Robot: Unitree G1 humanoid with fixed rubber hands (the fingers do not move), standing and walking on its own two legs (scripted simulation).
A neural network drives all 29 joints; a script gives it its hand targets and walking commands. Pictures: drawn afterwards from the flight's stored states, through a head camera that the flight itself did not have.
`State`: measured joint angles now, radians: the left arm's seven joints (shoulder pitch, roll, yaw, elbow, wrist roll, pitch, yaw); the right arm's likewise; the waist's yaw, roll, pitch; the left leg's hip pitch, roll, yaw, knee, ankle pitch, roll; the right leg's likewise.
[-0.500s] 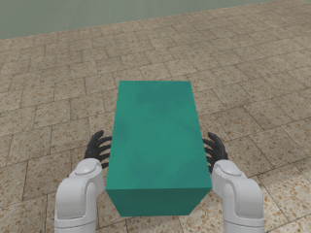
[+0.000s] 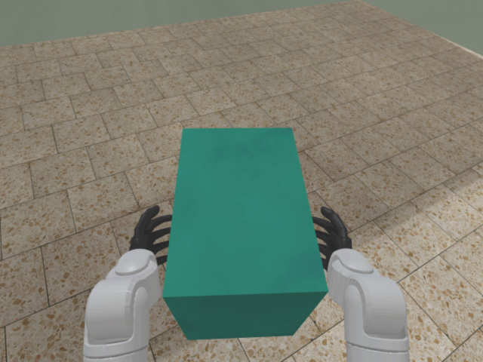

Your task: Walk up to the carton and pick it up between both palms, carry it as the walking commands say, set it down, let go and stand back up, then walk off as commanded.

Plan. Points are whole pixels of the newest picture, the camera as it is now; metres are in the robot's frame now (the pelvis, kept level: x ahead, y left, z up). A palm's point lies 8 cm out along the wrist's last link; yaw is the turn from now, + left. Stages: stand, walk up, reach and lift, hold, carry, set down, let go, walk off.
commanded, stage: carry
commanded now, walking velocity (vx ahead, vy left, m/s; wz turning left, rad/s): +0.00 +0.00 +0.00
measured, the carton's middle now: (239, 234) +0.34 +0.03 +0.01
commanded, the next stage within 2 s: none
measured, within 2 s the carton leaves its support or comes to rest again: neither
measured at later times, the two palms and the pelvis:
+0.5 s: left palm (218, 268) +0.25 +0.05 +0.08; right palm (414, 300) +0.22 -0.23 +0.06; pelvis -0.03 -0.06 +0.00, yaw -3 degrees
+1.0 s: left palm (196, 278) +0.23 +0.08 +0.08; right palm (403, 300) +0.22 -0.20 +0.08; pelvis -0.04 -0.05 +0.00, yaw -4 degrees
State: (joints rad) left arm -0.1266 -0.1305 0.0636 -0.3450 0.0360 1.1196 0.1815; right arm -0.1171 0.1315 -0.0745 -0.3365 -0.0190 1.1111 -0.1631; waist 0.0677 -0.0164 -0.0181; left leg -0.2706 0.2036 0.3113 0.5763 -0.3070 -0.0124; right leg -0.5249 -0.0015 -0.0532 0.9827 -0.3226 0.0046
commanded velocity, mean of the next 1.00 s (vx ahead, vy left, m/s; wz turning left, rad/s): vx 0.00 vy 0.00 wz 0.00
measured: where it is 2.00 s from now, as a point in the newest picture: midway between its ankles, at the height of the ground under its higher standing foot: outside the picture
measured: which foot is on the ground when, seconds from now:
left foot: down 0.00-0.10, up 0.12-0.58, down 0.60-1.00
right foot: up 0.00-0.08, down 0.10-1.00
